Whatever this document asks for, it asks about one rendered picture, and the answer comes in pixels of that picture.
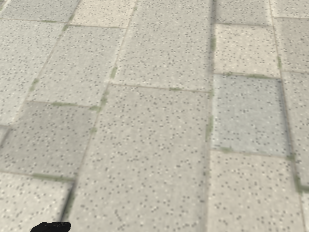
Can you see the robot left hand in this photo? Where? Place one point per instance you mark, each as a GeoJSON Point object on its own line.
{"type": "Point", "coordinates": [55, 226]}

